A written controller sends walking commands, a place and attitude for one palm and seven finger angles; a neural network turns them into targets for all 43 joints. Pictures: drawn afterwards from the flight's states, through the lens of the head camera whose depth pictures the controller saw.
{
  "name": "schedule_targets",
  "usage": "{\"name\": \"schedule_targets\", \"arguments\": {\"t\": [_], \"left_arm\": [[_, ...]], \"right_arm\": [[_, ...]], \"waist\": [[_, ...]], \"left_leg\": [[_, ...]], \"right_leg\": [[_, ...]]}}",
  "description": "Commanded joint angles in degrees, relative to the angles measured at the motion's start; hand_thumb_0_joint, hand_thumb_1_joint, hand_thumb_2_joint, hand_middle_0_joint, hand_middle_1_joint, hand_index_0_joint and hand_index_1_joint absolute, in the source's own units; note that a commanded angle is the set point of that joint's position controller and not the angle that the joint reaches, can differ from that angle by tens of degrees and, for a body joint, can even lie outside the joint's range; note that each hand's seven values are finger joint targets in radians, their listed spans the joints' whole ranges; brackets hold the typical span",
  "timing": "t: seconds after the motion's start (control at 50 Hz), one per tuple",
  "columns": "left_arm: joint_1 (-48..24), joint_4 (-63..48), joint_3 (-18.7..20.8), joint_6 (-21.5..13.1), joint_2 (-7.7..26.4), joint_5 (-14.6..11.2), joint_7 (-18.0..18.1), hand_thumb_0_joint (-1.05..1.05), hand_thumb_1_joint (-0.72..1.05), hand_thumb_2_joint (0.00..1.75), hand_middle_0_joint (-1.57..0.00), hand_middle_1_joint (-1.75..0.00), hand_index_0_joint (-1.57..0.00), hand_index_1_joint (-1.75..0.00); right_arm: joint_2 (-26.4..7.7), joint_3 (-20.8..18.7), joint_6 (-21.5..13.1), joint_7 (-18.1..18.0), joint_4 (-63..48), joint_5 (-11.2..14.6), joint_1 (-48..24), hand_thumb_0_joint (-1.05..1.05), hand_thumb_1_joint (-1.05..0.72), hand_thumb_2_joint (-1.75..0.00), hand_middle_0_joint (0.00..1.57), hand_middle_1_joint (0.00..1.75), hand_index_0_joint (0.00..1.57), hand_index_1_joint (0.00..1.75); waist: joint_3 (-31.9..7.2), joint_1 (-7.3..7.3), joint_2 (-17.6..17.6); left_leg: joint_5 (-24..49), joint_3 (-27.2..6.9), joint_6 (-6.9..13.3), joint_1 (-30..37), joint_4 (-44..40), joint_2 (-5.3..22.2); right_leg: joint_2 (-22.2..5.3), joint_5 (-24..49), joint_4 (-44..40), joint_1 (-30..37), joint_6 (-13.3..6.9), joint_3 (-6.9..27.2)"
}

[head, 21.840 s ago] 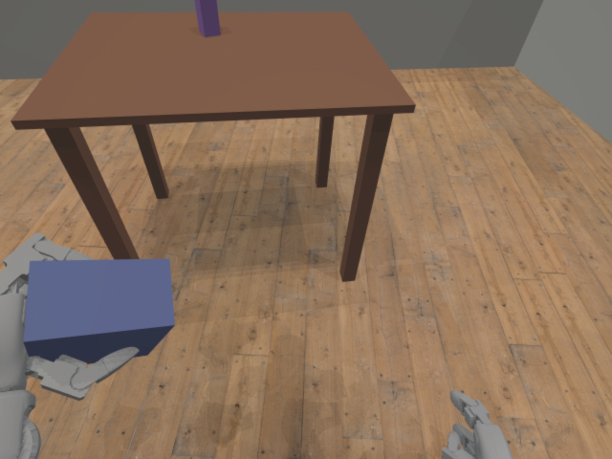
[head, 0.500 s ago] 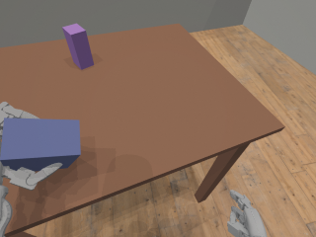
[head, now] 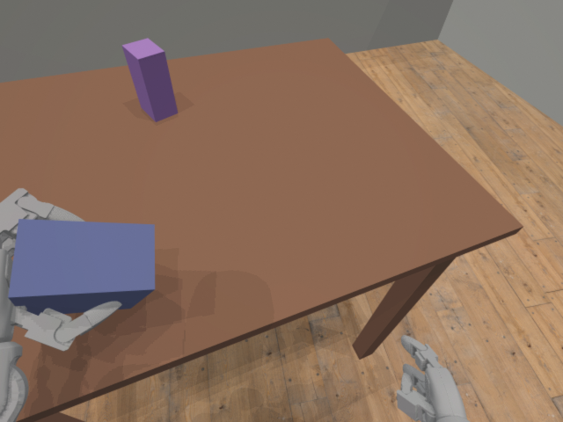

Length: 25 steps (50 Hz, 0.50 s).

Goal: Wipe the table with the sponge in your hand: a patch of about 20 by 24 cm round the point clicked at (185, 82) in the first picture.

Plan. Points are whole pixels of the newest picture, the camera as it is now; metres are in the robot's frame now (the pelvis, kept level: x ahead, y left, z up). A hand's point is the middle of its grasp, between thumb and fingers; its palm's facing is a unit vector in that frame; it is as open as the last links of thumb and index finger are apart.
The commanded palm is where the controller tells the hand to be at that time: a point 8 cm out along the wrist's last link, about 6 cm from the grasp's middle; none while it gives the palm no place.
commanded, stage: look again from close up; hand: left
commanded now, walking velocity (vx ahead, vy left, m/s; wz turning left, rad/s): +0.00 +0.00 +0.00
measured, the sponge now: (104, 272) +0.23 +0.22 +0.14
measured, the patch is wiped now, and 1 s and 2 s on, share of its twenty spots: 0.00 0.00 0.00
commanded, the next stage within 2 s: come to a stop and stand still in 0.14 s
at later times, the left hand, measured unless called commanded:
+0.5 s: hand (63, 262) +0.22 +0.24 +0.18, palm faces +0.42 -0.83 -0.38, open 10.7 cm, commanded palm +0.15 +0.27 +0.17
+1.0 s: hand (88, 267) +0.23 +0.23 +0.15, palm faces +0.34 -0.87 -0.37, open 10.7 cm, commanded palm +0.17 +0.27 +0.17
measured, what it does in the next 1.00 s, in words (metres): stands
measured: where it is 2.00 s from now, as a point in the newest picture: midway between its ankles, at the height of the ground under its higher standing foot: outside the picture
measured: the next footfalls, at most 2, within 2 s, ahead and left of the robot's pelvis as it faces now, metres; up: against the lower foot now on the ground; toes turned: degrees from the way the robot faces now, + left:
none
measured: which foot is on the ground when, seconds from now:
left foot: down 0.00-1.00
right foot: down 0.00-1.00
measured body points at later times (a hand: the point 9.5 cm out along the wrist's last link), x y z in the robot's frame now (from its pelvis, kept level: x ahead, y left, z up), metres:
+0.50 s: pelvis -0.01 -0.01 +0.00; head +0.01 -0.01 +0.45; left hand +0.20 +0.28 +0.20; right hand +0.17 -0.24 -0.07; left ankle +0.00 +0.09 -0.74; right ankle +0.03 -0.14 -0.74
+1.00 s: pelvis +0.00 -0.01 +0.00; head +0.03 +0.02 +0.45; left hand +0.21 +0.28 +0.17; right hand +0.19 -0.23 -0.06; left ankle +0.00 +0.09 -0.74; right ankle +0.03 -0.14 -0.74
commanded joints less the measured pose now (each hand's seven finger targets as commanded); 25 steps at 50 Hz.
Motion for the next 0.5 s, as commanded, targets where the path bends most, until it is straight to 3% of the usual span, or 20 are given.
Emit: {"name": "schedule_targets", "arguments": {"t": [0.0, 0.02, 0.04, 0.06, 0.12, 0.14, 0.16, 0.22, 0.24, 0.26, 0.28, 0.3, 0.32, 0.34, 0.36, 0.38, 0.44, 0.48], "left_arm": [[-1.1, -9.3, 6.2, -3.2, 8.1, -1.4, 1.0, 0.0, 0.1, 1.3, -1.2, -1.6, -1.2, -1.6], [-1.2, -9.2, 6.0, -3.1, 7.9, -1.4, 0.8, 0.0, 0.1, 1.3, -1.2, -1.6, -1.2, -1.6], [-1.1, -9.2, 7.9, -2.7, 9.8, -1.2, 1.2, 0.0, 0.1, 1.3, -1.2, -1.6, -1.2, -1.6], [-0.9, -8.4, 4.9, -3.0, 6.6, -1.5, 0.9, 0.0, 0.1, 1.3, -1.2, -1.6, -1.2, -1.6], [-3.0, -10.7, 5.3, -3.2, 8.1, -1.5, 0.8, 0.0, 0.1, 1.3, -1.2, -1.6, -1.2, -1.6], [-3.7, -11.6, 7.4, -3.0, 10.5, -1.2, 1.4, 0.0, 0.1, 1.3, -1.2, -1.6, -1.2, -1.6], [-3.3, -10.9, 4.2, -3.2, 7.0, -1.5, 1.1, 0.0, 0.1, 1.3, -1.2, -1.6, -1.2, -1.6], [-4.3, -12.7, 5.3, -3.2, 9.0, -1.5, 1.3, 0.0, 0.1, 1.3, -1.2, -1.6, -1.2, -1.6], [-4.2, -13.0, 7.2, -3.0, 10.9, -1.3, 1.8, 0.0, 0.1, 1.3, -1.2, -1.6, -1.2, -1.6], [-3.6, -12.9, 4.3, -3.3, 7.6, -1.4, 1.5, 0.0, 0.1, 1.3, -1.2, -1.6, -1.2, -1.6], [-61.3, -24.7, 40.2, -9.6, 57.6, 8.4, 0.9, 0.0, 0.1, 1.3, -1.2, -1.6, -1.2, -1.6], [-27.7, 10.0, 15.8, -7.3, 18.5, 2.0, -1.9, 0.0, 0.1, 1.3, -1.2, -1.6, -1.2, -1.6], [-12.6, 3.2, 11.2, -7.1, 14.1, -0.4, -1.6, 0.0, 0.1, 1.3, -1.2, -1.6, -1.2, -1.6], [-8.3, 6.1, 5.6, -6.0, 6.0, -1.8, -1.5, 0.0, 0.1, 1.3, -1.2, -1.6, -1.2, -1.6], [-10.9, -0.7, 5.5, -6.9, 8.5, -1.6, -1.7, 0.0, 0.1, 1.3, -1.2, -1.6, -1.2, -1.6], [-8.0, -3.2, 4.2, -7.2, 7.3, -1.9, -1.7, 0.0, 0.1, 1.3, -1.2, -1.6, -1.2, -1.6], [0.1, -5.5, 1.1, -6.3, 4.6, -1.9, -1.5, 0.0, 0.1, 1.3, -1.2, -1.6, -1.2, -1.6], [-1.2, -6.6, 4.3, -5.9, 8.3, -1.3, -1.1, 0.0, 0.1, 1.3, -1.2, -1.6, -1.2, -1.6]], "right_arm": [[-7.8, -3.5, -2.9, -1.0, -8.9, 0.4, -4.3, 0.0, -0.9, -0.9, 0.2, 0.3, 0.2, 0.3], [-7.7, -3.5, -2.7, -1.1, -9.1, 0.5, -4.3, 0.0, -0.9, -0.9, 0.2, 0.3, 0.2, 0.3], [-8.0, -3.5, -2.6, -1.2, -9.1, 0.7, -5.4, 0.0, -0.9, -0.9, 0.2, 0.3, 0.2, 0.3], [-7.5, -3.1, -2.4, -1.3, -8.9, 0.3, -4.8, 0.0, -0.9, -0.9, 0.2, 0.3, 0.2, 0.3], [-7.8, -3.5, -2.7, -1.6, -9.5, 0.6, -4.7, 0.0, -0.9, -0.9, 0.2, 0.3, 0.2, 0.3], [-8.1, -3.5, -2.8, -1.8, -9.2, 0.8, -6.0, 0.0, -0.9, -0.9, 0.2, 0.3, 0.2, 0.3], [-7.4, -3.0, -2.7, -1.8, -9.2, 0.3, -5.3, 0.0, -0.9, -0.9, 0.2, 0.3, 0.2, 0.3], [-7.8, -3.5, -3.4, -2.0, -9.4, 0.5, -5.1, 0.0, -0.9, -0.9, 0.2, 0.3, 0.2, 0.3], [-8.2, -3.6, -3.4, -2.1, -9.0, 0.7, -6.0, 0.0, -0.9, -0.9, 0.2, 0.3, 0.2, 0.3], [-7.7, -3.2, -3.3, -2.0, -8.9, 0.3, -5.2, 0.0, -0.9, -0.9, 0.2, 0.3, 0.2, 0.3], [-8.7, -3.9, -5.0, -1.8, -7.1, -2.9, 4.5, 0.0, -0.9, -0.9, 0.2, 0.3, 0.2, 0.3], [-2.6, -2.3, -4.9, -1.3, -3.7, -0.8, -0.8, 0.0, -0.9, -0.9, 0.2, 0.3, 0.2, 0.3], [-5.7, -4.2, -5.6, -1.2, -8.2, 0.2, -1.6, 0.0, -0.9, -0.9, 0.2, 0.3, 0.2, 0.3], [-7.2, -4.6, -6.1, -0.5, -8.1, 1.4, -2.3, 0.0, -0.9, -0.9, 0.2, 0.3, 0.2, 0.3], [-8.1, -5.1, -5.7, -0.2, -8.3, 1.1, -1.0, 0.0, -0.9, -0.9, 0.2, 0.3, 0.2, 0.3], [-8.1, -4.9, -5.7, 0.4, -8.2, 1.0, -1.6, 0.0, -0.9, -0.9, 0.2, 0.3, 0.2, 0.3], [-7.2, -3.8, -5.9, 1.4, -9.1, 1.8, -4.7, 0.0, -0.9, -0.9, 0.2, 0.3, 0.2, 0.3], [-7.9, -4.1, -5.6, 0.9, -9.5, 1.5, -3.4, 0.0, -0.9, -0.9, 0.2, 0.3, 0.2, 0.3]], "waist": [[-10.3, -0.81, 4.7], [-9.8, -0.84, 3.4], [-10.0, -0.64, 4.1], [-8.8, -0.83, 3.6], [-9.6, -0.91, 3.9], [-10.3, -0.64, 6.3], [-9.1, -0.77, 5.2], [-10.2, -0.74, 5.4], [-11.0, -0.54, 7.0], [-10.5, -0.7, 6.2], [-4.0, 1.17, -3.1], [-14.8, 0.01, -2.8], [-10.4, 1.92, 1.5], [-14.4, 1.11, 9.8], [-15.2, 0.54, 12.8], [-14.7, 0.9, 13.0], [-10.8, 1.3, 5.7], [-8.6, 1.13, -1.4]], "left_leg": [[9.6, -5.8, -2.3, -0.9, -7.0, 5.9], [8.4, -5.8, -2.2, -1.3, -7.1, 5.8], [7.1, -5.8, -2.2, -0.1, -7.7, 5.9], [5.8, -5.9, -1.9, -1.7, -8.0, 5.8], [5.3, -5.8, -1.6, -1.3, -7.4, 5.5], [4.0, -5.8, -1.7, 0.1, -7.8, 5.6], [3.7, -6.0, -1.5, -1.2, -8.2, 5.6], [5.2, -6.1, -1.5, -0.5, -7.2, 5.3], [5.1, -5.9, -1.6, 0.8, -7.1, 5.4], [5.7, -5.9, -1.5, -0.2, -7.3, 5.3], [12.2, -4.7, -0.5, -8.9, 1.5, 6.3], [10.9, -5.0, -0.9, -0.1, -1.7, 1.9], [10.7, -3.9, -2.0, 1.5, -2.6, 2.9], [10.2, -1.9, -1.9, 4.7, -3.7, 3.2], [10.0, -3.3, -1.3, 2.6, -4.5, 3.8], [9.6, -4.1, -1.2, 1.0, -5.2, 4.6], [2.4, -4.4, -0.5, -4.0, -7.8, 5.8], [-2.0, -5.4, -0.7, -7.5, -8.2, 5.5]], "right_leg": [[-2.4, 10.3, -1.9, 5.7, -2.3, 1.8], [-2.4, 9.7, -2.3, 5.7, -2.2, 1.9], [-2.2, 8.3, -2.3, 4.5, -2.2, 2.5], [-2.2, 7.5, -3.0, 4.7, -2.1, 1.8], [-2.7, 7.6, -3.4, 5.5, -2.3, 2.8], [-2.6, 6.1, -3.3, 4.4, -2.3, 3.5], [-2.5, 6.0, -3.8, 4.8, -2.3, 2.5], [-3.0, 7.7, -3.8, 5.6, -2.6, 3.6], [-2.9, 7.0, -3.7, 4.9, -2.6, 4.2], [-2.8, 7.7, -3.7, 5.7, -2.5, 3.0], [-3.1, 8.9, -4.8, -1.7, -2.6, 5.8], [-5.6, 10.9, -2.2, 0.9, -6.2, 6.7], [-4.1, 14.2, -4.9, 2.4, -4.8, 10.1], [-4.0, 11.6, -1.7, 4.5, -4.8, 8.3], [-4.0, 9.6, -0.2, 5.5, -4.0, 6.5], [-3.2, 7.8, 0.4, 6.3, -3.6, 5.6], [-1.3, 3.6, 1.1, 6.5, -2.1, 3.3], [-1.0, 0.4, -0.2, 6.2, -1.6, 3.1]]}}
